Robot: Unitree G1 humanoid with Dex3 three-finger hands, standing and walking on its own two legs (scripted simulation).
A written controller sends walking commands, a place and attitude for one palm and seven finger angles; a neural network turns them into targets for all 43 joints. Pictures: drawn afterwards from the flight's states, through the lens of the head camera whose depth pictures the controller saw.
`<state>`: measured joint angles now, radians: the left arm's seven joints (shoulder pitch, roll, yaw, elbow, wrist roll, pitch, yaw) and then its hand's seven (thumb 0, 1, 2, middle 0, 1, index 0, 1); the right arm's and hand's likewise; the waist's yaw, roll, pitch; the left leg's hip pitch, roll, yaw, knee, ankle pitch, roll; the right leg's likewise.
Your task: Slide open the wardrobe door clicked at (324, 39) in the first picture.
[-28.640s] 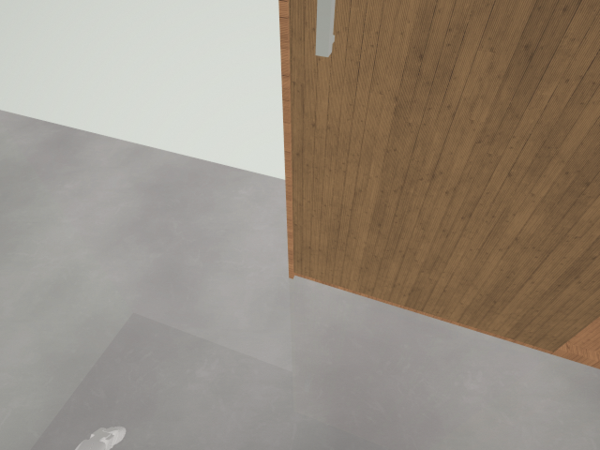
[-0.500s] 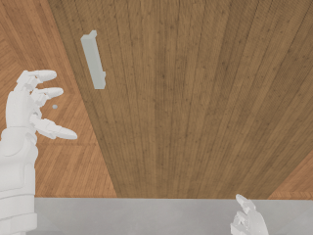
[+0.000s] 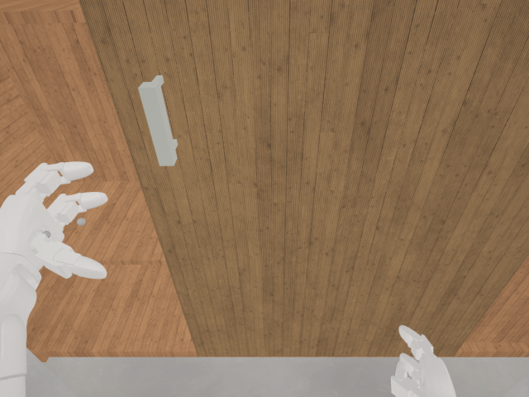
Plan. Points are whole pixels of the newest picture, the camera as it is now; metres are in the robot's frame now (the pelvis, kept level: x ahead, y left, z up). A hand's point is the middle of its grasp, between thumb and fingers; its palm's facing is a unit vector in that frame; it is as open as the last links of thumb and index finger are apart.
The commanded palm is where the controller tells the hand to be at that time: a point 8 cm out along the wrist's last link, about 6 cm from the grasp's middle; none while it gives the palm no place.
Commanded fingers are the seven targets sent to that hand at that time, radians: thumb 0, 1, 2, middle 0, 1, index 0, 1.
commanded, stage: draw the hand back to the body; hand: left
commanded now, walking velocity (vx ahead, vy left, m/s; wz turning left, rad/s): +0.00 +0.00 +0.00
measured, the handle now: (163, 120) +0.48 +0.24 +0.24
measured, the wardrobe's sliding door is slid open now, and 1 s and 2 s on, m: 0.59 0.59 0.59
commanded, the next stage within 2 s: step back with the hand held close in 1.20 s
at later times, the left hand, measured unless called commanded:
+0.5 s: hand (68, 260) +0.21 +0.28 +0.18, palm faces +0.48 -0.82 -0.30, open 12.0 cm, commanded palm +0.16 +0.31 +0.18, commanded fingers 0.00 0.36 0.64 -0.22 -0.62 -0.22 -0.62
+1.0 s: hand (54, 276) +0.19 +0.29 +0.17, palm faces +0.49 -0.80 -0.35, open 7.6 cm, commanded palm +0.15 +0.32 +0.18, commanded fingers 0.00 0.90 0.90 -0.20 -0.30 -0.20 -0.30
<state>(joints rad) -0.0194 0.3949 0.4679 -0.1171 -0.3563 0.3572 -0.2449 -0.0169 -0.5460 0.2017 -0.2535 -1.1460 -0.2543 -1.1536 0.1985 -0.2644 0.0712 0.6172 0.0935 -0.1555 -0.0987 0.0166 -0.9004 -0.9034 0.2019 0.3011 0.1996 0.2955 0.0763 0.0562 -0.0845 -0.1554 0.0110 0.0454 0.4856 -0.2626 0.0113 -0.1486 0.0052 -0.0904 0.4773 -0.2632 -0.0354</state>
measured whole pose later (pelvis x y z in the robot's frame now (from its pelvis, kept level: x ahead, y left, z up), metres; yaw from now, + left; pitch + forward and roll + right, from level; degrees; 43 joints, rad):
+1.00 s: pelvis +0.01 +0.02 +0.01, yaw +0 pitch -5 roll +0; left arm 0.44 0.33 0.32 -0.39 -0.07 -0.06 0.11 0.01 0.82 0.87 -0.21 -0.34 -0.21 -0.35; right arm 0.20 -0.23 0.02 0.64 0.00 -0.11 -0.07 0.01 -0.90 -0.90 0.20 0.30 0.20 0.30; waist 0.09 0.06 -0.01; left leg -0.08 -0.02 0.05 0.41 -0.24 0.04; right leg -0.07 -0.02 -0.09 0.39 -0.23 -0.01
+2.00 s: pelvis -0.07 +0.04 -0.01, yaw +3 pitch -1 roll -2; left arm 0.46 0.37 0.40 -0.41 0.01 -0.20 0.13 0.01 0.89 0.90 -0.21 -0.30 -0.21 -0.31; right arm 0.24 -0.23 0.00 0.54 0.01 -0.06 -0.09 0.01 -0.90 -0.90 0.20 0.30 0.20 0.30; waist 0.01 0.01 0.00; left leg -0.39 -0.03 0.04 0.62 -0.25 0.09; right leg -0.34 0.00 -0.02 0.55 -0.20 0.02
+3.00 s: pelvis -0.22 +0.07 -0.01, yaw -1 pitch +3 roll -3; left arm 0.52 0.38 0.38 -0.48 -0.03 -0.20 0.15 0.01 0.89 0.90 -0.21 -0.30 -0.21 -0.31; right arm 0.30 -0.23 -0.01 0.65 0.01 -0.14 -0.10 0.02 -0.90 -0.90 0.20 0.30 0.20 0.30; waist 0.05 -0.05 -0.06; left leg -0.32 0.00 0.04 0.59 -0.32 0.02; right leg -0.26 0.01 0.00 0.52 -0.32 0.03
